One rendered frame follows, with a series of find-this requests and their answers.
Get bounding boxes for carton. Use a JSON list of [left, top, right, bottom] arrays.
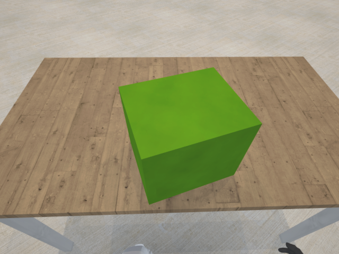
[[118, 67, 262, 205]]

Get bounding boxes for table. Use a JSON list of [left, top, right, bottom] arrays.
[[0, 57, 339, 252]]

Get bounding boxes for robot right hand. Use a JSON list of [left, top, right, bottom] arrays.
[[278, 242, 303, 254]]

